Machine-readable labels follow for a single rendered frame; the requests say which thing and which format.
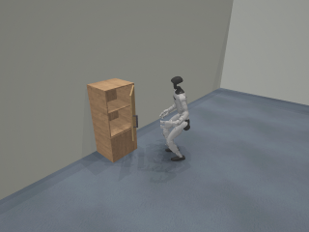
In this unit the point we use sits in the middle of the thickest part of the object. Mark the robot left forearm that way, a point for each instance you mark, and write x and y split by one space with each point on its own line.
180 120

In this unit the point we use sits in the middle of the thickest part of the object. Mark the left robot hand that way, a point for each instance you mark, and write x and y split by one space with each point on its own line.
167 124

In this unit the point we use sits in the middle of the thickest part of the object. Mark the left robot upper arm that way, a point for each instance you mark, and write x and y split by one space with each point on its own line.
182 100

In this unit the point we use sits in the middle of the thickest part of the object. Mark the handle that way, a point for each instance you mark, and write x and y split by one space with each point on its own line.
136 116

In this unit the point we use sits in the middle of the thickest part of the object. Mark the robot left shin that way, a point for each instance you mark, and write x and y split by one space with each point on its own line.
173 147

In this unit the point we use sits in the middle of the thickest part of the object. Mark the cupboard door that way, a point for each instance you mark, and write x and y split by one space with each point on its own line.
132 111

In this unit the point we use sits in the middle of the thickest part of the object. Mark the left robot foot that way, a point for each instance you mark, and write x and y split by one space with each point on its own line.
176 158

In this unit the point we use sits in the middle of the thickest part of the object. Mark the right robot hand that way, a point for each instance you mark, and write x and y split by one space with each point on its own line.
166 111

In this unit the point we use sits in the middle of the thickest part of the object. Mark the robot right forearm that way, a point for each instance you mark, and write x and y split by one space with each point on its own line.
172 107

